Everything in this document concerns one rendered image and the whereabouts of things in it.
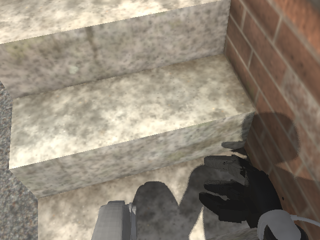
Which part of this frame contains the right robot hand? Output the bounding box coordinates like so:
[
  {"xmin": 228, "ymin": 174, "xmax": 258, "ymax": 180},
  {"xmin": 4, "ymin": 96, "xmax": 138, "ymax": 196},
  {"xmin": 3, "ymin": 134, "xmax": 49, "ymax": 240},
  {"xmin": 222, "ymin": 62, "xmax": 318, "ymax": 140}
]
[{"xmin": 199, "ymin": 154, "xmax": 284, "ymax": 228}]

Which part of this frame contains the robot right forearm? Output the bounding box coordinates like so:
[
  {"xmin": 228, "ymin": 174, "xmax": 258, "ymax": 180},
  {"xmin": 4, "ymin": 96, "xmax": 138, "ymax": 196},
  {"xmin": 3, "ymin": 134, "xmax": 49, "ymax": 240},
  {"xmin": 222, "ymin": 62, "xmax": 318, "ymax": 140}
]
[{"xmin": 257, "ymin": 209, "xmax": 309, "ymax": 240}]

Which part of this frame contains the robot left thigh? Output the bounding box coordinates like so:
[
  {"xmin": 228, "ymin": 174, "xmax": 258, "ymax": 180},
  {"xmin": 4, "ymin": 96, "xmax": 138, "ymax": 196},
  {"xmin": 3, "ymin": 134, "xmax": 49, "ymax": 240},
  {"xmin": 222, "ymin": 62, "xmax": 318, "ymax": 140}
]
[{"xmin": 91, "ymin": 200, "xmax": 138, "ymax": 240}]

